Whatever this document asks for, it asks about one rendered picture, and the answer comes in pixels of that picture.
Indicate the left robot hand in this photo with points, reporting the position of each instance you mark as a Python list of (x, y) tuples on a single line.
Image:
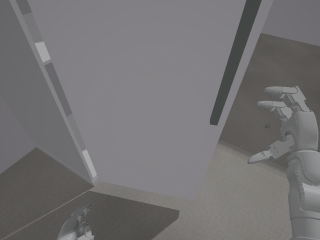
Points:
[(71, 229)]

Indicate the fridge door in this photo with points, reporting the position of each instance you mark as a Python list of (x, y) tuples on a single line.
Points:
[(141, 78)]

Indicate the right robot hand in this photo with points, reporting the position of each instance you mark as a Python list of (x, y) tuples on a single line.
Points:
[(302, 125)]

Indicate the robot right forearm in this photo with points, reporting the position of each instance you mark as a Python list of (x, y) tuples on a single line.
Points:
[(303, 175)]

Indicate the handle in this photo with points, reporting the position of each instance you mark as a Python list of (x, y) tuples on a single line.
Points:
[(244, 28)]

